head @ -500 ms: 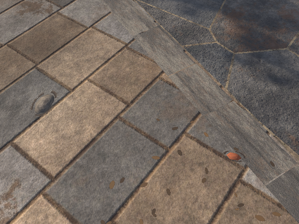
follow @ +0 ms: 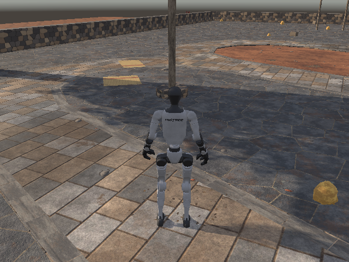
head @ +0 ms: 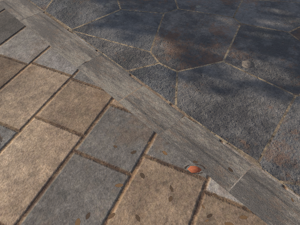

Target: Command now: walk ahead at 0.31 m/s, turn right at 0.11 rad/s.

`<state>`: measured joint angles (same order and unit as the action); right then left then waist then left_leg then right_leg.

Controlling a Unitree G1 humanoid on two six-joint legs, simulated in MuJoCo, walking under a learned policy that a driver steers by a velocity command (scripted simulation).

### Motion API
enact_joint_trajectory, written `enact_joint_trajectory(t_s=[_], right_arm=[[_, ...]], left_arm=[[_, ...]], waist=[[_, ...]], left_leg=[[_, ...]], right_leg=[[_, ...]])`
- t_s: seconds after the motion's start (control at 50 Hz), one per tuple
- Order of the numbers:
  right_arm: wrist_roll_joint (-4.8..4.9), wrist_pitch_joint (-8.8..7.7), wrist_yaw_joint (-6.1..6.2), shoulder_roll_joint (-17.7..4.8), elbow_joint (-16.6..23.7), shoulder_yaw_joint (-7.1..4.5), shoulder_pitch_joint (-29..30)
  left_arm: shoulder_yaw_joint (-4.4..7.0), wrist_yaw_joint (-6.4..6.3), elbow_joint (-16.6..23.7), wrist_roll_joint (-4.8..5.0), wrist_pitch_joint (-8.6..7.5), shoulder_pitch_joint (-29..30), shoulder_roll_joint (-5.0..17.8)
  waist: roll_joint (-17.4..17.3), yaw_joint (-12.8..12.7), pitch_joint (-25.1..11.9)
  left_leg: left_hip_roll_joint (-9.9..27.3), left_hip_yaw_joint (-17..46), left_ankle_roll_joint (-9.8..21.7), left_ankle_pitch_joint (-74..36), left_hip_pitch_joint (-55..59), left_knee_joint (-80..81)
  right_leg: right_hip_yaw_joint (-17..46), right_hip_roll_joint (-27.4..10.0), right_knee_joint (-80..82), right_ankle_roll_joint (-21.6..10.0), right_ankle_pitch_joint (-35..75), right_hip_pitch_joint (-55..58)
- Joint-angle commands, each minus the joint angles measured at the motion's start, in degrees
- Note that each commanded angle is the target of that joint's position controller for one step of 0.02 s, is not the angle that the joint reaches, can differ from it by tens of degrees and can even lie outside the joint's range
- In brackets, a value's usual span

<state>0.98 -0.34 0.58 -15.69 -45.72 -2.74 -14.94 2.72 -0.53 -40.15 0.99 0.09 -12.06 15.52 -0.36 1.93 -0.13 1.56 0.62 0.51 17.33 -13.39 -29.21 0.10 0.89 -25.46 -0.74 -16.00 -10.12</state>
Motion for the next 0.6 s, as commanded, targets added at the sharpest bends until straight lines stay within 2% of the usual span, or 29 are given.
enact_joint_trajectory(t_s=[0.02,0.04,0.06,0.08,0.1,0.12,0.16,0.22,0.26,0.32,0.34,0.36,0.38,0.4,0.42,0.44,0.46,0.48,0.5,0.52,0.54,0.6], right_arm=[[-0.4,-3.37,-0.68,-3.47,8.22,-0.28,9.0],[0.38,-4.12,-0.61,-8.21,8.57,-1.67,11.55],[1.09,-4.43,-1.11,-9.24,7.92,-2.23,10.08],[1.11,-4.54,-1.47,-8.47,6.51,-2.24,8.42],[0.61,-4.72,-1.76,-8.32,6.48,-2.24,8.68],[0.18,-4.91,-2.12,-7.58,6.45,-2.13,9.42],[-0.23,-5.12,-2.79,-5.26,6.57,-1.34,10.56],[-0.19,-5.11,-3.36,-3.02,7.86,-0.17,14.42],[0.1,-5.0,-3.69,-3.35,8.88,0.06,16.84],[0.42,-4.98,-4.04,-5.42,9.77,-0.33,17.25],[0.4,-5.03,-4.04,-6.2,9.7,-0.58,16.39],[0.29,-5.03,-3.87,-7.25,9.33,-1.03,14.32],[0.1,-4.9,-3.44,-8.68,8.08,-1.88,9.48],[0.16,-4.65,-2.82,-10.76,5.48,-3.12,0.55],[-0.27,-4.28,-2.09,-14.76,3.86,-4.09,-9.23],[-1.0,-4.34,-2.8,-18.52,2.67,-4.46,-11.49],[-0.25,-4.65,-2.82,-12.35,3.36,-2.86,-8.87],[-0.23,-4.75,-2.57,-10.51,3.73,-2.21,-4.64],[-0.64,-4.74,-2.48,-9.86,4.32,-1.95,-1.05],[-1.22,-4.8,-2.55,-8.64,4.54,-1.7,1.24],[-1.95,-5.04,-2.51,-7.57,4.69,-1.36,2.56],[-1.18,-6.08,-2.43,-7.14,3.68,-1.36,2.94]], left_arm=[[4.47,0.08,-0.52,-0.74,-1.53,-13.54,15.88],[3.8,0.28,-0.24,-1.0,-2.64,-13.03,12.86],[2.78,0.22,-0.28,-1.07,-3.44,-11.25,9.77],[2.39,0.27,0.14,-0.93,-3.99,-9.81,8.64],[2.21,0.34,0.03,-0.47,-4.11,-8.7,8.21],[1.91,0.27,0.16,-0.64,-4.1,-8.39,7.67],[1.94,0.2,0.17,-0.79,-3.94,-8.19,7.61],[2.36,0.04,-0.57,-0.49,-3.85,-9.46,9.07],[2.74,0.06,-1.51,-0.21,-3.95,-11.38,10.31],[3.18,0.03,-2.67,0.49,-4.04,-11.77,11.31],[3.33,-0.03,-2.98,0.51,-3.87,-11.66,11.65],[3.47,-0.09,-3.1,0.35,-3.65,-11.23,12.19],[3.43,-0.21,-3.22,0.2,-3.32,-10.8,12.23],[2.86,-0.43,-3.31,-0.22,-2.99,-11.46,10.96],[1.41,-0.64,-2.06,-1.72,-2.89,-12.98,7.64],[-0.43,-0.26,-1.23,-0.35,-3.93,-20.8,0.34],[0.97,0.06,-1.96,1.08,-4.93,-15.29,7.34],[1.83,0.4,-0.21,2.15,-5.42,-9.38,10.07],[1.54,0.16,0.22,1.53,-5.71,-6.67,9.45],[1.69,0.06,0.16,0.44,-5.68,-5.63,8.75],[1.73,0.18,-0.29,0.24,-5.23,-7.01,7.98],[1.42,0.03,-1.07,-0.1,-3.7,-7.88,5.83]], waist=[[15.41,-7.06,-1.59],[10.64,-8.2,3.25],[9.58,-6.51,5.3],[9.27,-5.6,5.67],[8.64,-5.16,6.8],[7.67,-4.92,6.81],[6.46,-4.88,5.7],[6.7,-6.02,5.46],[6.81,-6.65,6.18],[6.91,-5.15,7.2],[6.96,-4.27,6.69],[7.27,-2.75,4.98],[7.0,0.17,1.34],[6.16,4.23,-4.74],[-1.44,7.32,-13.61],[-19.83,2.13,-22.15],[-13.07,4.38,-16.56],[-9.33,3.56,-8.05],[-3.66,1.89,-4.21],[-2.7,0.34,-1.64],[-4.47,-1.48,-1.6],[-4.33,-3.14,-0.05]], left_leg=[[-2.41,-2.92,0.85,13.29,-28.47,-14.78],[0.8,0.72,0.36,15.66,-33.55,-24.76],[2.53,2.22,1.07,11.64,-36.38,-28.57],[3.59,2.18,1.56,7.57,-37.09,-29.81],[4.34,2.08,1.39,3.53,-38.69,-29.22],[4.95,1.87,1.05,0.13,-37.46,-27.92],[4.15,-0.24,-0.5,-5.81,-33.61,-23.06],[2.31,-2.04,-2.0,-13.93,-24.87,-11.84],[1.09,-2.53,-1.74,-16.54,-20.6,-7.11],[1.06,-0.97,0.53,-16.08,-18.64,-3.19],[0.76,-1.08,1.4,-14.9,-17.24,-2.43],[-0.38,-2.05,2.44,-13.46,-13.75,-1.95],[-2.07,-3.52,3.81,-12.51,-6.64,-1.23],[-2.9,-4.28,5.39,-12.21,5.85,-1.67],[8.06,8.52,8.88,-10.02,22.95,-2.89],[19.89,38.89,17.4,10.8,35.95,8.34],[19.0,42.47,15.17,18.42,31.28,14.88],[17.87,34.07,13.01,15.39,24.03,15.08],[15.97,27.89,12.19,7.6,16.63,15.44],[13.63,22.83,12.07,1.52,10.72,16.4],[12.08,19.66,11.96,-1.77,7.04,17.82],[10.85,13.96,13.55,-6.61,2.24,21.85]], right_leg=[[29.8,-21.22,12.12,-12.76,-7.74,19.77],[33.83,-22.93,15.09,-16.36,-12.32,17.4],[30.46,-21.0,15.6,-15.19,-14.41,17.11],[26.58,-18.39,16.42,-13.58,-13.69,17.16],[23.97,-17.57,17.25,-12.81,-8.54,17.26],[20.62,-16.3,17.83,-11.96,-2.4,16.03],[14.37,-13.66,18.54,-11.36,7.1,13.2],[7.9,-11.13,18.55,-10.28,12.26,7.44],[7.39,-12.15,18.91,-10.15,11.71,5.31],[7.88,-15.18,18.05,-9.23,13.37,7.75],[7.75,-15.83,16.68,-8.65,16.7,9.34],[7.01,-15.74,13.44,-7.92,24.93,10.55],[4.95,-14.13,6.43,-6.68,35.53,10.64],[2.58,-11.4,-4.95,-5.04,40.66,7.07],[0.64,-8.0,-23.94,-2.81,24.67,-4.74],[3.8,2.78,-42.8,0.22,-15.48,-22.38],[9.15,0.2,-48.61,-0.42,-16.4,-28.42],[6.95,-2.72,-49.06,-1.4,-11.4,-32.04],[5.35,-5.54,-46.81,-1.66,-6.36,-30.23],[5.0,-7.32,-43.69,-1.5,-2.9,-28.37],[5.52,-8.78,-42.35,-1.46,-0.35,-24.95],[4.46,-9.63,-38.43,-0.08,2.21,-23.62]])
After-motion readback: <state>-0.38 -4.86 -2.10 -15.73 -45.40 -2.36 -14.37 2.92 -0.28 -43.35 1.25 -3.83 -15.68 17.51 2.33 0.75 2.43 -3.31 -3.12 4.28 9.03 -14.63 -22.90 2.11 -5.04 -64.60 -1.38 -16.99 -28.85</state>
